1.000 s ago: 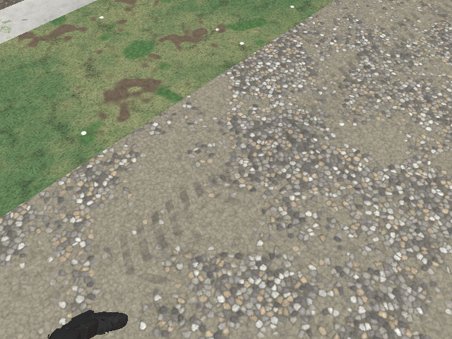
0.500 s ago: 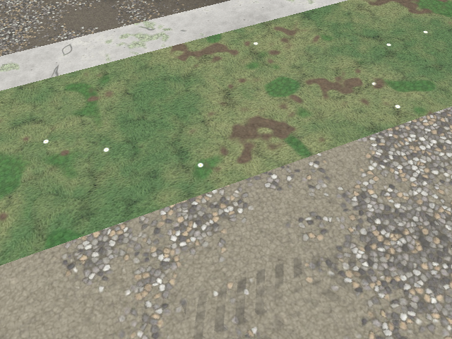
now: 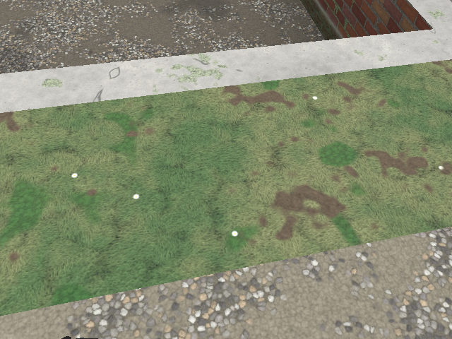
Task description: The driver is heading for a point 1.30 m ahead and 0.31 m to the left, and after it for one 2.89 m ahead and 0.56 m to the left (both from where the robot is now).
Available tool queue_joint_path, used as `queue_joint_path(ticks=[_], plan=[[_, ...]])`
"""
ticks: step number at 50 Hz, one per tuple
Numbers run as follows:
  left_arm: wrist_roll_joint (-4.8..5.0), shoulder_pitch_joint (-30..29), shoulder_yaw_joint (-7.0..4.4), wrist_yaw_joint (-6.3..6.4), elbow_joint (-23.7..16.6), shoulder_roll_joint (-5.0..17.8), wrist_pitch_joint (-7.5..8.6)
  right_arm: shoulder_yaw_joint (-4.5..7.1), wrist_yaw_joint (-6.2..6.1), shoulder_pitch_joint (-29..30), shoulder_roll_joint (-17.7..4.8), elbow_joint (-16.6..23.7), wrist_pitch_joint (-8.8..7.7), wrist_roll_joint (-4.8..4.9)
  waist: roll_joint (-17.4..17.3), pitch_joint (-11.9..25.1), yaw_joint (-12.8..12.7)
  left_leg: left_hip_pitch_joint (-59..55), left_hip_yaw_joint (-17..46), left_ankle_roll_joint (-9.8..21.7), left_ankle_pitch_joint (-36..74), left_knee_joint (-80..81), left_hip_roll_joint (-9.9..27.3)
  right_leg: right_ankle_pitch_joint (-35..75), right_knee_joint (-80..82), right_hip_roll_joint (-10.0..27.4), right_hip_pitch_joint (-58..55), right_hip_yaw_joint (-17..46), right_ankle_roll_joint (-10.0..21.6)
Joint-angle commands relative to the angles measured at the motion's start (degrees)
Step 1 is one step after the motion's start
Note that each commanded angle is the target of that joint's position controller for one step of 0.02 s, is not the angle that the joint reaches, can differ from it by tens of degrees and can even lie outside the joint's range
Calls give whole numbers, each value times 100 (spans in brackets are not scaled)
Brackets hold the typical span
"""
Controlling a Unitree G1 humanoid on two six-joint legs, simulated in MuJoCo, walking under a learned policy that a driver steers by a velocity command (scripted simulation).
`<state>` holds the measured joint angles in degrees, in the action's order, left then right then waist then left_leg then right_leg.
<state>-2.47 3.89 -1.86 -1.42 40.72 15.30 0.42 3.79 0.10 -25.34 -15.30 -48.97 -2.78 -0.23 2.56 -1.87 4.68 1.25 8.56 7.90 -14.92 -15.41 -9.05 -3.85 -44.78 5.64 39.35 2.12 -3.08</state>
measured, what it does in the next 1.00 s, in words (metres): walks ahead, turning left: right foot, then left foot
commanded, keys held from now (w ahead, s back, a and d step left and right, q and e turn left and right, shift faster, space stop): w+q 0.60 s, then w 0.28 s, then w+e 0.12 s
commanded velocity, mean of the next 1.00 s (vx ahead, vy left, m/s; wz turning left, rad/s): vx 0.50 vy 0.00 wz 0.46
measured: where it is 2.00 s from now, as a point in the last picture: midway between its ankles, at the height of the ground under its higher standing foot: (127, 176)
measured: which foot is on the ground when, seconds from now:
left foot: down 0.00-0.14, up 0.16-0.64, down 0.66-1.00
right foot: up 0.00-0.12, down 0.14-0.66, up 0.68-1.00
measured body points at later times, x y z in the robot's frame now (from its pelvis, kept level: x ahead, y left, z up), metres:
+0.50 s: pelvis +0.27 -0.02 +0.00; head +0.30 -0.02 +0.45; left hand +0.20 +0.25 -0.12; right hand +0.52 -0.21 -0.10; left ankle +0.35 +0.14 -0.68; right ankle +0.24 -0.13 -0.74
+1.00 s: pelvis +0.51 +0.13 +0.00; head +0.52 +0.15 +0.45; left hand +0.50 +0.41 -0.12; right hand +0.64 -0.11 -0.12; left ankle +0.44 +0.15 -0.74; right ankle +0.69 +0.03 -0.67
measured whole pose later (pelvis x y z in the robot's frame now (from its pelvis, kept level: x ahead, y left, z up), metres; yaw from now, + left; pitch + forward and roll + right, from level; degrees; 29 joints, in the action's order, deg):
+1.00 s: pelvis +0.51 +0.13 +0.00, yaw +26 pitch +0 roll +1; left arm -1.5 12.5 -2.5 -2.1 45.0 15.6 0.2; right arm 2.2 0.7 -22.2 -14.0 -50.0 -3.8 -0.7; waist 3.0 -1.4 1.2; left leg 1.0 -2.3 6.8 -11.1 -11.5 -6.8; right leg -7.0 -53.3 6.7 37.9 0.1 -0.3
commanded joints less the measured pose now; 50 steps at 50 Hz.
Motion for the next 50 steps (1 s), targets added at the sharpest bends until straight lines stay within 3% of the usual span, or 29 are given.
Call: queue_joint_path(ticks=[1, 3, 4, 6, 7, 8, 9, 10, 11, 12, 15, 18, 21, 25, 29, 31, 32, 33, 34, 35, 36, 37, 38, 39, 41, 43, 47, 50], plan=[[41, -974, -38, -23, -707, 408, 157, 207, -70, -459, -913, 207, -44, -42, -621, -100, 144, -420, 1198, 551, 3052, -110, 1512, 122, 532, -336, 313, -203, 80], [73, -988, -32, -18, -793, 477, 211, 222, -117, -395, -984, 234, -38, -64, -708, -104, 74, -466, 1353, 452, 3311, -294, 1592, 26, 945, -450, -108, -145, 200], [82, -757, -47, 2, -755, 539, 233, 233, -135, -239, -1036, 271, -38, -66, -753, -73, -79, -329, 1380, 340, 3483, -417, 1593, -96, 1185, -524, -598, -125, 276], [103, 373, -159, 115, -424, 804, 293, 251, -91, 143, -1158, 363, -79, -62, -711, 400, -612, 129, 1249, 51, 4566, -1400, 1341, -474, 1514, -832, -2359, -242, 485], [68, 1214, -230, 194, -246, 977, 370, 236, -28, 278, -1118, 388, -126, -4, -466, 876, -1074, 652, 1009, -90, 4173, -2546, 1006, -281, 1804, -511, -3647, -18, 659], [-71, 2146, -326, 305, -215, 1396, 397, 99, 7, 170, -608, 579, -180, 44, 225, 1804, -1311, 1430, 558, -180, 1996, -4205, 647, -1480, 1890, 949, -5002, 1425, 907], [-105, 1806, -407, 286, -266, 1763, 321, 49, -6, -583, -337, 714, -129, 163, 1659, 2222, -702, 3001, 28, -340, -1834, -5500, -148, -1598, 2677, 2157, -5748, 4142, 1564], [12, 1386, -338, 248, -335, 1169, 254, 89, -61, -348, -803, 496, -26, -84, 547, 1407, -584, 3447, -1, -300, -1306, -5908, 481, -2306, 2770, 1911, -4937, 4022, 1509], [57, 1046, -221, 231, -360, 712, 252, 108, -3, 75, -818, 503, 6, -119, 22, 663, -561, 3376, -120, -336, -753, -5743, 670, -2103, 2886, 1624, -4112, 3002, 1403], [35, 917, -167, 206, -307, 516, 266, 89, 42, 287, -715, 533, 33, -118, -160, 327, -502, 3273, -205, -378, -500, -5523, 843, -1442, 3028, 1338, -3621, 2217, 1298], [104, 1150, -162, 176, -53, 515, 412, 60, 197, 404, -547, 591, 206, -181, 343, 136, -392, 3034, -379, -450, -349, -5266, 1050, -98, 3286, 973, -3066, 971, 1173], [160, 1333, -201, 121, 93, 569, 540, 23, 296, 895, -447, 817, 271, -194, 312, 75, -399, 3532, -434, -485, 48, -5097, 1167, 590, 3485, 1019, -3216, 358, 1251], [149, 1501, -212, 117, 228, 575, 533, -26, 359, 1505, -370, 1056, 258, -192, 259, -53, -484, 3908, -577, -564, 611, -4508, 1235, 980, 3564, 913, -3363, -262, 1220], [153, 1650, -240, 125, 352, 676, 516, -140, 471, 2313, -191, 1331, 206, -166, 254, -193, -654, 3501, -1018, -507, 1382, -3030, 1236, 1125, 3549, 769, -3385, -956, 1049], [151, 1970, -294, 190, 533, 888, 420, -136, 495, 2728, -269, 1525, 220, -225, 240, -283, -750, 3231, -1396, -258, 818, -2227, 1093, 1856, 3243, 992, -4013, -1242, 938], [140, 2093, -309, 227, 629, 1034, 332, -92, 430, 2532, -345, 1498, 220, -278, 330, -53, -630, 2671, -1584, -43, 149, -1993, 733, 3591, 2466, 1045, -4294, -1435, 879], [132, 2134, -307, 239, 668, 1102, 282, -42, 388, 2081, -421, 1375, 190, -301, 350, 229, -424, 2106, -1586, 97, -68, -1830, 505, 4236, 1723, 1052, -4320, -1496, 874], [153, 2081, -279, 241, 646, 1093, 240, 37, 323, 1161, -522, 1065, 130, -339, 161, 732, -3, 916, -1528, 257, 175, -1375, 314, 4014, 571, 942, -3922, -1641, 785], [143, 2089, -199, 216, 467, 884, 246, 169, 219, 214, -903, 815, 101, -395, -413, 1423, 364, -642, -361, 513, -358, -1165, 1188, 2165, -1038, 790, -2753, -1670, 649], [186, 2372, -53, 79, 72, 226, 261, 284, 129, 369, -1500, 896, 116, -283, -1779, 1945, -106, -2201, 2682, 1226, -225, -725, 3006, -2911, -2956, -237, -362, -1433, 328], [116, 1696, -182, 110, 35, 788, 237, 286, 60, 49, -1405, 938, 157, -124, -808, 2026, 308, -2031, 3142, 1249, 442, -292, 3080, -2595, -3443, -352, 61, -413, 345], [216, 1314, -166, 91, -77, 707, 277, 238, 0, 338, -1214, 778, 147, -94, -646, 1220, 132, -1461, 1994, 1126, 1340, -319, 2852, -1948, -3327, -81, 308, -256, 409], [227, 1349, -108, 87, -10, 594, 330, 152, -10, 551, -918, 701, 99, -75, -474, 715, -116, -674, 1380, 919, 2105, -232, 2561, -1672, -2801, 72, 27, -240, 437], [164, 1465, -108, 72, 98, 562, 292, 84, -13, 780, -723, 677, 46, -70, -377, 492, -356, -167, 913, 694, 2383, -104, 2275, -1577, -2390, 194, -320, -203, 424], [42, 1852, -109, 23, 291, 522, 113, -16, 15, 983, -497, 641, -49, -39, -520, 441, -641, 475, 435, 556, 2542, 211, 1991, -1480, -2029, 207, -965, -216, 348], [28, 1778, -120, -40, 312, 441, 36, 2, 37, 836, -578, 496, -135, 0, -495, 313, -685, 607, 240, 586, 2460, 480, 1864, -1225, -1783, 169, -883, -296, 286], [82, 1024, -138, -72, 179, 400, 7, 17, 48, 490, -636, 267, -180, -26, -482, -117, -471, 392, -95, 450, 2024, 892, 1836, -352, -1130, 207, -93, -267, 235], [133, 609, -139, -74, 100, 357, 35, -10, 31, 274, -597, 127, -226, -64, -486, -249, -320, 86, -447, 281, 2174, 949, 1869, 102, -643, 7, 165, -72, 308]])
